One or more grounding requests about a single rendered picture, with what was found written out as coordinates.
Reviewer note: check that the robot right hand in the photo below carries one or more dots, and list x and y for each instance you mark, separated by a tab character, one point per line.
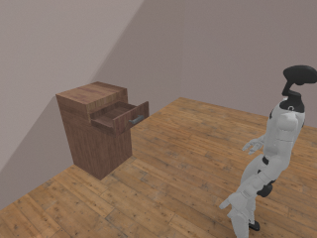
256	146

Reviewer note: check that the robot left forearm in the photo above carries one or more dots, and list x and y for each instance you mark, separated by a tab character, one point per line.
266	175

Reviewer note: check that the cabinet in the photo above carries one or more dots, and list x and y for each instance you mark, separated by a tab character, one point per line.
94	152

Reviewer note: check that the handle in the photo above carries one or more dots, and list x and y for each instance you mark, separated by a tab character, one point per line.
140	117

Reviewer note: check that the left robot shin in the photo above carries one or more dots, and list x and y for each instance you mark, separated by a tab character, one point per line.
240	225

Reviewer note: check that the left robot upper arm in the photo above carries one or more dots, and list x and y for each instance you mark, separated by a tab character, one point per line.
286	127

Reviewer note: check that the robot right forearm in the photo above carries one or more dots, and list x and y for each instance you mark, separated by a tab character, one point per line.
261	139

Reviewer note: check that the right robot thigh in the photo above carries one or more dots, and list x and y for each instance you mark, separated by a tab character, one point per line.
251	168

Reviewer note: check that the drawer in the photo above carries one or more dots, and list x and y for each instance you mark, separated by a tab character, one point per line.
113	120

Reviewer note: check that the robot left hand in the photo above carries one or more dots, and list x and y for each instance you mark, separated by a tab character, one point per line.
237	200

